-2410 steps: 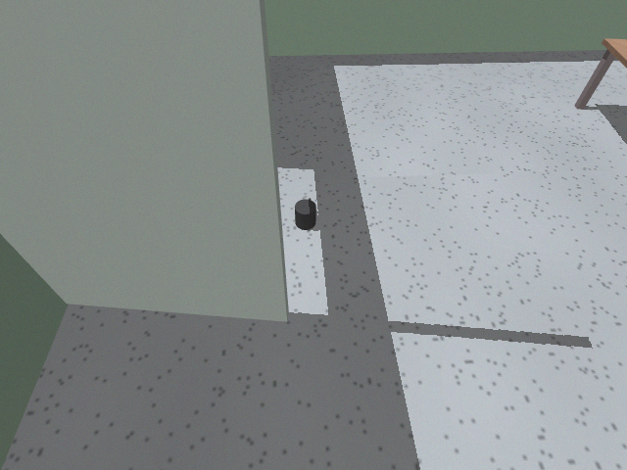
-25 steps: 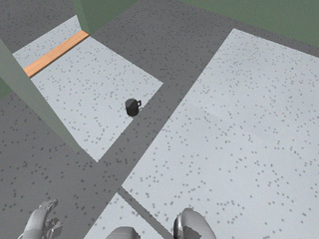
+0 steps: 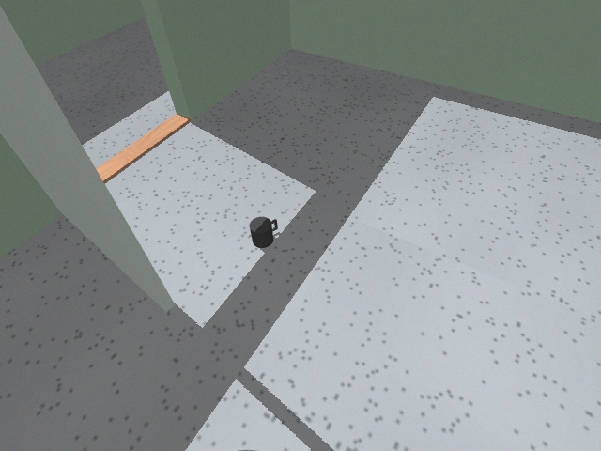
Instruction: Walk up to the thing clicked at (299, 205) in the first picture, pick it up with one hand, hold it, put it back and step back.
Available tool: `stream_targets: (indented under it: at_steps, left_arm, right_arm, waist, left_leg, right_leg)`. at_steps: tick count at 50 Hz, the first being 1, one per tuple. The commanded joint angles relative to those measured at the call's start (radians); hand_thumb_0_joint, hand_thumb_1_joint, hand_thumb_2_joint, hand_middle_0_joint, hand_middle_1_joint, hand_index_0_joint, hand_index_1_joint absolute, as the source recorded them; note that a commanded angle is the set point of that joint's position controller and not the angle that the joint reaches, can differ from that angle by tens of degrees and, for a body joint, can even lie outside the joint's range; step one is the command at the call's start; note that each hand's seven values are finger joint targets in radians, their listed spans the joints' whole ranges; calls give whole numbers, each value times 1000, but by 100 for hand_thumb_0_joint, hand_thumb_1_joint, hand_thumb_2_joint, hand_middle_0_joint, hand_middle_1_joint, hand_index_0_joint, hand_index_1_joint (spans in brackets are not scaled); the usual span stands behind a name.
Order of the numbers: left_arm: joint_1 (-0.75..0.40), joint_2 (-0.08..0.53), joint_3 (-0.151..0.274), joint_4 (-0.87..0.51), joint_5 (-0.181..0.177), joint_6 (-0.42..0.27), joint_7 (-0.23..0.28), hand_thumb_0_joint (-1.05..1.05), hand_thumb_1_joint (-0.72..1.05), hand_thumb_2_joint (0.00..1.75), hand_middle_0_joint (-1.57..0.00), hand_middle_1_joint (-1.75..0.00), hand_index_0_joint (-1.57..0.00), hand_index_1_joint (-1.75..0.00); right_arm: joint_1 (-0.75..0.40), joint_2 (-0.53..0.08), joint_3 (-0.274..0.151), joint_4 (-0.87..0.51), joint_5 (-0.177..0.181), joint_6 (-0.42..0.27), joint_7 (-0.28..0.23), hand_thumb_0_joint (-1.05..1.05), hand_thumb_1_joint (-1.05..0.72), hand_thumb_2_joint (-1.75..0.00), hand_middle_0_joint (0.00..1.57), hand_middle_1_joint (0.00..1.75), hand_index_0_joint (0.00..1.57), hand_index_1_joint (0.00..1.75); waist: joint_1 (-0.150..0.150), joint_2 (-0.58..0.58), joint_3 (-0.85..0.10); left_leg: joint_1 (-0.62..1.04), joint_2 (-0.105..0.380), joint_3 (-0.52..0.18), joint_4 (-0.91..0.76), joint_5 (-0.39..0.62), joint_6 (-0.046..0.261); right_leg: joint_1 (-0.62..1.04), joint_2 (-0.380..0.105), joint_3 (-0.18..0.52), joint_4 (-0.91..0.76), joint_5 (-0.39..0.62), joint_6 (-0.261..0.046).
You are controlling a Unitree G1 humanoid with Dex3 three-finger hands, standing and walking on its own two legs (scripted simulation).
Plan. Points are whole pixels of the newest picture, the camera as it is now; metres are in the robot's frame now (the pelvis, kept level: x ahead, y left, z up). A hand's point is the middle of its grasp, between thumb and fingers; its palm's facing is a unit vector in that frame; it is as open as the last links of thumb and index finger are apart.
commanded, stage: step back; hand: left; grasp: from above
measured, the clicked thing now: (265, 230) +1.06 +0.24 -0.71
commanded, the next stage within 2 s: stand in 0.68 s
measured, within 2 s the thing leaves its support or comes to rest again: neither
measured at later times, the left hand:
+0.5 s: hand out of the picture +0.12 +0.27 -0.14, palm faces +0.01 -0.92 -0.39, open 7.4 cm
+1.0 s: hand out of the picture +0.14 +0.27 -0.14, palm faces -0.01 -0.94 -0.33, open 7.4 cm
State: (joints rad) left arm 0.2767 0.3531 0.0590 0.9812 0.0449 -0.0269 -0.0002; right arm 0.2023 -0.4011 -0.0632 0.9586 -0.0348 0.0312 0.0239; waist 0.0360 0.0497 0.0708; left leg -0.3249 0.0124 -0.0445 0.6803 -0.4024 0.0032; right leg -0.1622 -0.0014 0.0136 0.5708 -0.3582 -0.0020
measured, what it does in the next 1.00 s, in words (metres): steps on the spot: left foot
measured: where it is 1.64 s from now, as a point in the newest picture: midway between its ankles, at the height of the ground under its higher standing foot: outside the picture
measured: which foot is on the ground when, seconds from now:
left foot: up 0.00-0.00, down 0.02-1.00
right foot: down 0.00-1.00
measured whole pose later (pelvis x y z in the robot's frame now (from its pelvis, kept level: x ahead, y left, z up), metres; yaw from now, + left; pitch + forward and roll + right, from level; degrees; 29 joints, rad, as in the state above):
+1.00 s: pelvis +0.04 +0.02 +0.02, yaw -1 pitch -3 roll +0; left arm 0.05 0.35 0.01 1.12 0.01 -0.01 0.00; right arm 0.04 -0.34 -0.01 1.08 -0.01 -0.02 0.00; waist 0.02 -0.01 0.08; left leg -0.14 0.00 -0.01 0.38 -0.19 0.00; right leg -0.08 -0.03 -0.02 0.35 -0.22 0.03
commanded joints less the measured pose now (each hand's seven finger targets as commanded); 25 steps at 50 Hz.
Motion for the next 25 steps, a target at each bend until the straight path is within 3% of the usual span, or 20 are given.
stream_targets:
  at_steps: [1, 2, 3, 4, 5, 6, 7, 9, 12, 13, 15, 16, 17, 18, 19, 20, 21, 24, 25]
  left_arm:
    - [-95, 273, 49, -102, -14, -11, 9, 0, 90, 90, -20, -30, -20, -30]
    - [-84, 242, 34, -104, -16, -8, 8, 0, 90, 90, -20, -30, -20, -30]
    - [-77, 194, 19, -114, -21, -9, 5, 0, 90, 90, -20, -30, -20, -30]
    - [-98, 171, 16, -110, -34, -2, 5, 0, 90, 90, -20, -30, -20, -30]
    - [-107, 251, 39, -97, -27, 4, 10, 0, 90, 90, -20, -30, -20, -30]
    - [-97, 265, 40, -95, -25, 2, 6, 0, 90, 90, -20, -30, -20, -30]
    - [-70, 248, 38, -86, -27, -2, 3, 0, 90, 90, -20, -30, -20, -30]
    - [-59, 238, 40, -67, -27, -7, -5, 0, 90, 90, -20, -30, -20, -30]
    - [-29, 205, 42, -40, -28, -11, -8, 0, 90, 90, -20, -30, -20, -30]
    - [-6, 199, 42, -24, -24, -15, -5, 0, 90, 90, -20, -30, -20, -30]
    - [1, 213, 50, -4, -16, -19, 7, 0, 90, 90, -20, -30, -20, -30]
    - [9, 237, 60, -5, -9, -22, 14, 0, 90, 90, -20, -30, -20, -30]
    - [-2, 297, 70, -15, 0, -30, 20, 0, 90, 90, -20, -30, -20, -30]
    - [-103, 352, 72, -42, 0, -30, 19, 0, 90, 90, -20, -30, -20, -30]
    - [-196, 339, 67, -70, -4, -29, 16, 0, 90, 90, -20, -30, -20, -30]
    - [-226, 297, 58, -77, -13, -30, 16, 0, 90, 90, -20, -30, -20, -30]
    - [-219, 264, 50, -74, -17, -33, 17, 0, 90, 90, -20, -30, -20, -30]
    - [-212, 247, 39, -47, -28, -28, 15, 0, 90, 90, -20, -30, -20, -30]
    - [-197, 238, 38, -45, -34, -24, 14, 0, 90, 90, -20, -30, -20, -30]
  right_arm:
    - [-50, -140, -44, -67, 7, -64, -8, 0, -90, -90, 20, 30, 20, 30]
    - [-23, -154, -51, -54, 5, -70, -14, 0, -90, -90, 20, 30, 20, 30]
    - [31, -196, -65, -42, -4, -77, -21, 0, -90, -90, 20, 30, 20, 30]
    - [36, -255, -71, -41, -5, -80, -22, 0, -90, -90, 20, 30, 20, 30]
    - [40, -289, -82, -41, -5, -78, -19, 0, -90, -90, 20, 30, 20, 30]
    - [16, -290, -86, -45, -6, -75, -19, 0, -90, -90, 20, 30, 20, 30]
    - [-15, -249, -71, -58, -10, -76, -18, 0, -90, -90, 20, 30, 20, 30]
    - [-38, -218, -60, -65, -10, -80, -20, 0, -90, -90, 20, 30, 20, 30]
    - [-79, -213, -59, -73, -7, -70, -16, 0, -90, -90, 20, 30, 20, 30]
    - [-100, -206, -56, -78, -3, -62, -14, 0, -90, -90, 20, 30, 20, 30]
    - [-113, -152, -33, -82, 15, -50, -15, 0, -90, -90, 20, 30, 20, 30]
    - [-100, -118, -21, -84, 19, -49, -18, 0, -90, -90, 20, 30, 20, 30]
    - [-97, -81, -11, -89, 23, -48, -18, 0, -90, -90, 20, 30, 20, 30]
    - [-80, -121, -22, -63, 17, -43, -27, 0, -90, -90, 20, 30, 20, 30]
    - [-34, -158, -34, -35, 14, -45, -28, 0, -90, -90, 20, 30, 20, 30]
    - [0, -154, -29, -16, 18, -52, -26, 0, -90, -90, 20, 30, 20, 30]
    - [-6, -137, -21, -6, 24, -59, -24, 0, -90, -90, 20, 30, 20, 30]
    - [2, -136, -21, 20, 17, -73, -27, 0, -90, -90, 20, 30, 20, 30]
    - [10, -149, -24, 19, 16, -75, -32, 0, -90, -90, 20, 30, 20, 30]
  waist:
    - [-30, -204, -15]
    - [-42, -158, -45]
    - [-65, -29, -103]
    - [-62, 104, -106]
    - [-72, 59, -71]
    - [-59, 59, -32]
    - [-37, 52, -18]
    - [-28, 83, -5]
    - [-20, 133, -31]
    - [-2, 123, -52]
    - [25, 53, -68]
    - [33, -25, -82]
    - [33, -171, -63]
    - [13, -194, -13]
    - [-30, -173, 32]
    - [-50, -150, 32]
    - [-46, -145, 12]
    - [-45, -160, -91]
    - [-36, -134, -130]
  left_leg:
    - [144, -43, 70, -229, 104, 3]
    - [255, -20, 16, -262, 154, 20]
    - [358, 117, -187, -326, 86, 70]
    - [300, 276, -440, -419, -167, 162]
    - [194, 324, -498, -461, -340, 227]
    - [146, 329, -476, -471, -341, 244]
    - [153, 287, -400, -456, -268, 220]
    - [102, 230, -295, -432, -142, 179]
    - [8, 194, -195, -384, -70, 155]
    - [-21, 171, -148, -337, -56, 137]
    - [-103, 108, -80, -235, -60, 69]
    - [-161, 77, -50, -135, -33, 41]
    - [-246, -21, -18, 15, -56, -4]
    - [-147, -19, -32, 119, -135, -9]
    - [-63, 31, -44, 123, -107, -9]
    - [-29, 30, -30, 51, -80, -5]
    - [-27, 12, -17, -30, -33, 5]
    - [146, 44, -26, -197, 400, 26]
    - [178, 68, -50, -191, 532, 47]
  right_leg:
    - [-114, -175, 156, -134, 109, -118]
    - [-166, -147, 116, -54, 180, -94]
    - [-266, -79, 58, 95, 143, -58]
    - [-336, 15, -33, 225, -144, -30]
    - [-310, -23, 40, 321, -237, -34]
    - [-303, -37, 47, 337, -241, -37]
    - [-308, -47, 66, 318, -205, -37]
    - [-260, -58, 46, 243, -155, -30]
    - [-87, -25, -24, 57, -58, -19]
    - [-8, -12, -48, -48, 19, -20]
    - [118, 12, -45, -145, 98, -30]
    - [171, -55, 76, -196, 53, -50]
    - [134, -233, 366, -311, -119, -108]
    - [-68, -369, 469, -357, -269, -204]
    - [-166, -377, 446, -325, -227, -230]
    - [-153, -322, 340, -274, -94, -203]
    - [-85, -269, 244, -232, 73, -165]
    - [-50, -173, 80, -95, 432, -71]
    - [-23, -147, 49, -42, 487, -48]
